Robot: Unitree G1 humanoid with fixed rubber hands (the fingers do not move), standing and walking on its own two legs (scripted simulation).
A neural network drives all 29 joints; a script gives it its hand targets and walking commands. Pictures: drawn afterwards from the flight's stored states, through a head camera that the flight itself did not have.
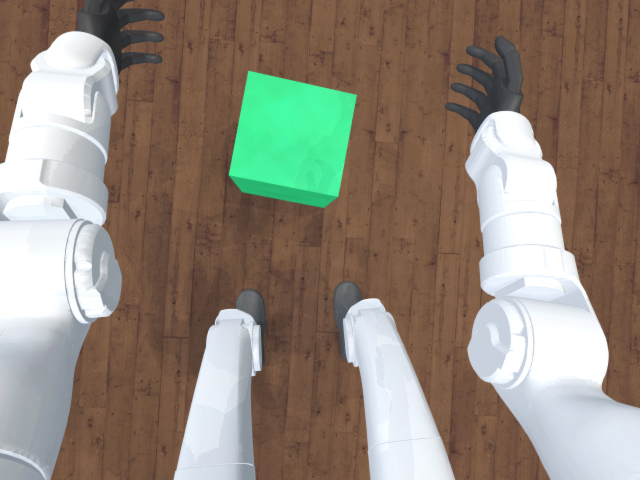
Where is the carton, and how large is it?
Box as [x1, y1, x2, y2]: [229, 71, 356, 207]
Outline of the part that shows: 248,71 229,175 238,187 244,192 324,207 338,194 356,95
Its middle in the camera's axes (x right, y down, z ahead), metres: -0.06 -0.20 +0.86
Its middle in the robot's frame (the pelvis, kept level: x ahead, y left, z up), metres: +0.55 -0.02 -0.54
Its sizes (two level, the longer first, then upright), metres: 0.210 0.200 0.250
